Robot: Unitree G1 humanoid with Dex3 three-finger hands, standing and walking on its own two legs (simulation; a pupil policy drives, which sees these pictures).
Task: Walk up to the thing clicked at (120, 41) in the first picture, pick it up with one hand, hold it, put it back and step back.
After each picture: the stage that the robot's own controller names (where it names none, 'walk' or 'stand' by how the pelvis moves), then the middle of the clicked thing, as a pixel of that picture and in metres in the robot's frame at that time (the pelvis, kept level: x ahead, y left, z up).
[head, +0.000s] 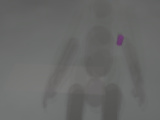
stand; (120, 40) +1.45 -0.47 -0.72
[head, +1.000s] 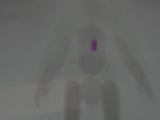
walk; (94, 45) +1.37 -0.03 -0.69
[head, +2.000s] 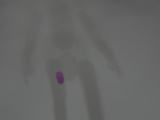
walk; (60, 78) +0.87 +0.28 -0.71
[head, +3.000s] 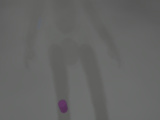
walk; (63, 106) +0.54 +0.20 -0.70
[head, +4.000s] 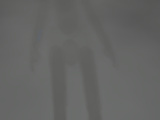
stand; out of the picture +0.42 +0.18 -0.71
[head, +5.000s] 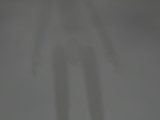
stand; out of the picture +0.42 +0.17 -0.72
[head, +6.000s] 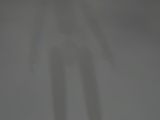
stand; out of the picture +0.39 +0.19 -0.72
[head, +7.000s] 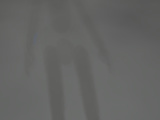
stand; out of the picture +0.41 +0.18 -0.73
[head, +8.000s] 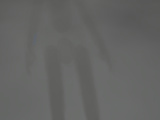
stand; out of the picture +0.40 +0.19 -0.73
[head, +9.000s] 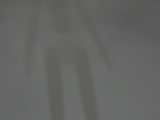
stand; out of the picture +0.40 +0.19 -0.73
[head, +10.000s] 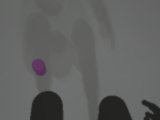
go down; (39, 67) +0.46 +0.22 -0.42
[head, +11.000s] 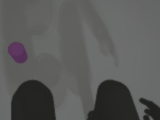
go down; (18, 53) +0.47 +0.27 -0.31
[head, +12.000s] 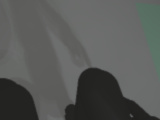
close in; out of the picture +0.44 +0.31 -0.23
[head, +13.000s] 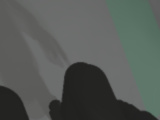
close; out of the picture +0.43 +0.32 -0.22
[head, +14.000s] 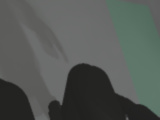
lift; out of the picture +0.39 +0.29 -0.22
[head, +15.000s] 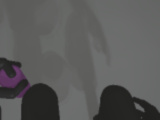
lift; (16, 83) +0.31 +0.24 -0.09
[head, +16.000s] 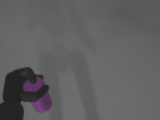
hold; (38, 95) +0.32 +0.16 +0.01
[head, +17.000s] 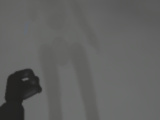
hold; out of the picture +0.26 +0.20 -0.65
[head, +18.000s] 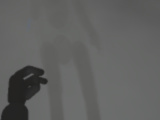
hold; out of the picture +0.21 +0.25 -0.70
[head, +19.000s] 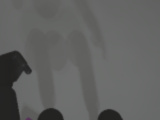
crouch; out of the picture +0.22 +0.26 -0.54
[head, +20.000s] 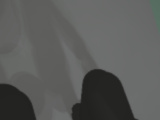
lower; out of the picture +0.19 +0.31 -0.27
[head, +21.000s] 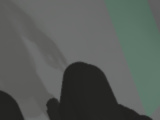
lower; out of the picture +0.14 +0.32 -0.25
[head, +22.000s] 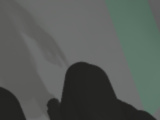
lower; out of the picture +0.12 +0.33 -0.25
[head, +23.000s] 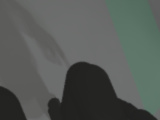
lower; out of the picture +0.10 +0.33 -0.25
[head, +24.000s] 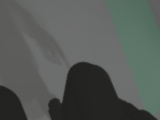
lower; out of the picture +0.09 +0.33 -0.25
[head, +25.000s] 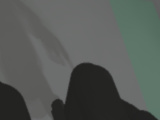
open; out of the picture +0.08 +0.33 -0.25
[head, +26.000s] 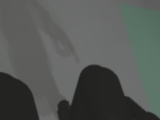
stand; out of the picture +0.08 +0.33 -0.25
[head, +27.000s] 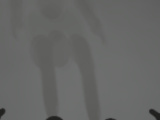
stand; out of the picture +0.10 +0.34 -0.58
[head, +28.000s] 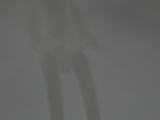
stand; out of the picture +0.09 +0.33 -0.69
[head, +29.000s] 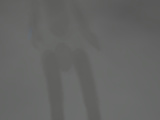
stand; out of the picture +0.06 +0.34 -0.69
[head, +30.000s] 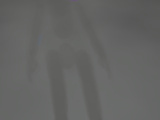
stand; out of the picture +0.08 +0.32 -0.75
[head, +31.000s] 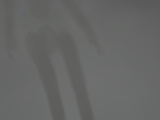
walk; out of the picture +0.14 +0.29 -0.72
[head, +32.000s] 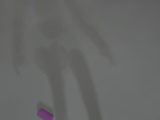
walk; (45, 115) +0.42 +0.36 -0.72
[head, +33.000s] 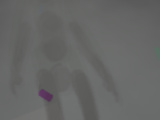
stand; (45, 95) +0.71 +0.36 -0.73
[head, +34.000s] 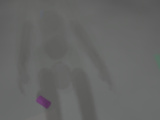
stand; (43, 101) +0.67 +0.36 -0.75
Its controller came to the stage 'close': yes
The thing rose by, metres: 0.68
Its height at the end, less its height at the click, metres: -0.02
